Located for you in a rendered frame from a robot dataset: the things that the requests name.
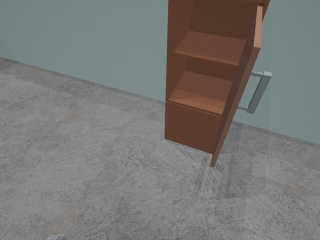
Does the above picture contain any cupboard door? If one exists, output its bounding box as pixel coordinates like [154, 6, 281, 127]
[210, 6, 263, 168]

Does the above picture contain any handle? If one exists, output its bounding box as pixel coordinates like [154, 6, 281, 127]
[237, 71, 272, 114]

